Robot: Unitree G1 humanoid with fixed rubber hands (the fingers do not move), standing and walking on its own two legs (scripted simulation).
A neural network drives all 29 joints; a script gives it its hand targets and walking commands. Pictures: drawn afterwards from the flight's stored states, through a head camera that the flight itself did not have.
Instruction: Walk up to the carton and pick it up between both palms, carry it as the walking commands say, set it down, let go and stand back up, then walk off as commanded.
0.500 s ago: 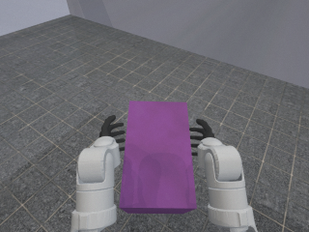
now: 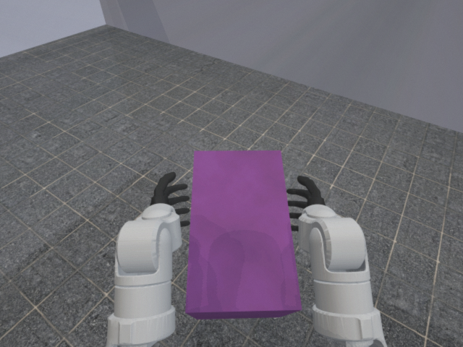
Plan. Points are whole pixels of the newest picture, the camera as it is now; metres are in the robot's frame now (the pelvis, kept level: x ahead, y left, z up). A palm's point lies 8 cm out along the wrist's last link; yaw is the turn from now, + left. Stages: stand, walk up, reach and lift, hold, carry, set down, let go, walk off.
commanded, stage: carry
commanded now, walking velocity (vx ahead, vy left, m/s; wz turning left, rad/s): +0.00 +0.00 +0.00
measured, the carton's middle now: (238, 236) +0.33 +0.01 +0.02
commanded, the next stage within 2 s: none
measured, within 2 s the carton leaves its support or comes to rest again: neither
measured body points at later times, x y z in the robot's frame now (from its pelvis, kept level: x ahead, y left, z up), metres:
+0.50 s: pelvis -0.02 +0.00 +0.00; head -0.04 +0.01 +0.45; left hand +0.29 +0.13 +0.11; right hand +0.29 -0.11 +0.11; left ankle +0.02 +0.08 -0.74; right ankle -0.04 -0.14 -0.74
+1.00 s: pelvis -0.02 +0.00 +0.00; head -0.04 +0.00 +0.45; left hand +0.29 +0.13 +0.11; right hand +0.29 -0.12 +0.10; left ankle +0.02 +0.08 -0.74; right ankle -0.04 -0.14 -0.74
